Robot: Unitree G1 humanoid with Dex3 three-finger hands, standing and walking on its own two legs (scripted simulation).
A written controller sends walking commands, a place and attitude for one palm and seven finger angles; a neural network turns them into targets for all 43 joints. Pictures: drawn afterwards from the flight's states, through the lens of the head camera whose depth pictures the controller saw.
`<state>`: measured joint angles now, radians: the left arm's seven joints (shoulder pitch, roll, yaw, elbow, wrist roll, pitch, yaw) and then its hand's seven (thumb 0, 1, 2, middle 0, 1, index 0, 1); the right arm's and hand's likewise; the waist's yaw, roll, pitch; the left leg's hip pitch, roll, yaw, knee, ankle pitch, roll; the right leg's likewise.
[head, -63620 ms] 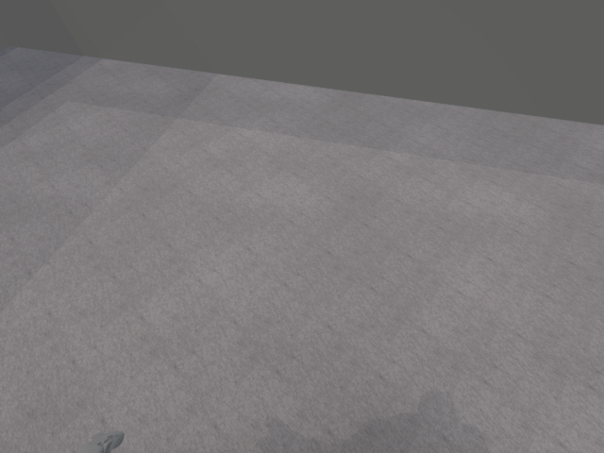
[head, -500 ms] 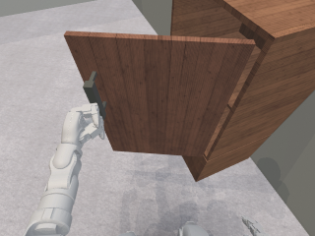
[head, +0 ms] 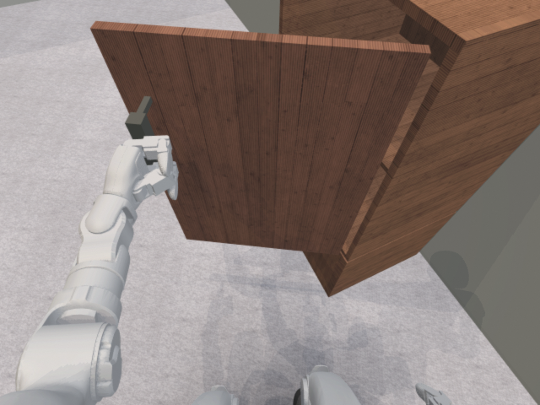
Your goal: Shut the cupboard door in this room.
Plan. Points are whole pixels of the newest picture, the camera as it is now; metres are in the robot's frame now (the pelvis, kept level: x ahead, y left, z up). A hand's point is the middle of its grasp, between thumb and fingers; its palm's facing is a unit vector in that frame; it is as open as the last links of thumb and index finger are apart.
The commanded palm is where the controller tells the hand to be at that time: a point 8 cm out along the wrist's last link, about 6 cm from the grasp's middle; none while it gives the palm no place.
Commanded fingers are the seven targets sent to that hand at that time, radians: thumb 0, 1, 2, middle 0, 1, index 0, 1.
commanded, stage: push the door shut along its arc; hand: left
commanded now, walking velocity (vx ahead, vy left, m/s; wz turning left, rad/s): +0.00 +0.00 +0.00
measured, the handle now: (154, 141) +0.51 +0.18 +0.07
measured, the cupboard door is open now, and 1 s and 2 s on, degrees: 59 45 36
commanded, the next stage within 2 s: pull the fist back off the door in 1.42 s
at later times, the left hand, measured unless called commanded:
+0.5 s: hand (185, 148) +0.49 +0.12 +0.07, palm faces -0.32 -0.95 -0.02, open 3.1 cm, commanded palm +0.49 +0.17 +0.07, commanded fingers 0.00 0.90 0.90 -1.30 -1.50 -1.30 -1.50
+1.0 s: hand (220, 123) +0.55 +0.07 +0.07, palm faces -0.43 -0.90 -0.01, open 3.1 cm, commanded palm +0.55 +0.12 +0.07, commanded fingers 0.00 0.90 0.90 -1.30 -1.50 -1.30 -1.50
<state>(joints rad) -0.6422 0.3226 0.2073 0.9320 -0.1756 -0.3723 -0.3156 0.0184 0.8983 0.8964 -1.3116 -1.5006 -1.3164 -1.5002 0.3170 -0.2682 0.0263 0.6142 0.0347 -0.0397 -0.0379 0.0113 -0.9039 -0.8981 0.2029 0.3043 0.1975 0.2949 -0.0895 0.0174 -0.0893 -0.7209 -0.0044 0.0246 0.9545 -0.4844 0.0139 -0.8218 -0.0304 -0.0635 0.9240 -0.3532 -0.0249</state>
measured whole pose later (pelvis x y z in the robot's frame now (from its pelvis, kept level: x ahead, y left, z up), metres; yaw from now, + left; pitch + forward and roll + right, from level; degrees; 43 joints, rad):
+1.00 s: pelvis +0.01 +0.02 -0.02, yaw -3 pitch +24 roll -2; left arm -1.11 0.47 0.27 1.21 -0.08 -0.27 -0.44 0.01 0.89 0.90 -1.30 -1.50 -1.30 -1.50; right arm 0.41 -0.27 0.04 0.61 -0.01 -0.02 -0.02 0.01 -0.90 -0.90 0.20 0.30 0.20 0.29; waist -0.24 0.05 -0.09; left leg -0.97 0.02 0.04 1.10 -0.55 0.04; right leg -1.06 -0.01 -0.04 1.02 -0.38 0.00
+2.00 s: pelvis -0.01 +0.00 -0.02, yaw -2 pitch +23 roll +0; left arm -1.15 0.30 0.35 1.31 0.02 -0.37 0.10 0.02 0.90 0.90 -1.30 -1.50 -1.30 -1.50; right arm 0.47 -0.25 0.03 0.62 -0.07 -0.02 0.07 0.01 -0.90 -0.90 0.20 0.30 0.20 0.29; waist -0.26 0.06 -0.11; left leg -0.94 0.03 0.04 1.04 -0.50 0.01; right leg -1.04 0.00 -0.05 0.97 -0.33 -0.03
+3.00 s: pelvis +0.01 -0.01 +0.03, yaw -1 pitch +6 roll +0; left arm -0.28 0.16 0.06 0.43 -0.14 -0.28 -0.08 0.02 0.90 0.90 -1.30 -1.49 -1.30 -1.49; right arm 0.28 -0.28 -0.01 0.56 0.05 -0.01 -0.03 0.01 -0.91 -0.90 0.20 0.30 0.19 0.29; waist -0.03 0.04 -0.08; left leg -0.41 0.01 0.03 0.71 -0.41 0.00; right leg -0.52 0.00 -0.05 0.70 -0.28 -0.03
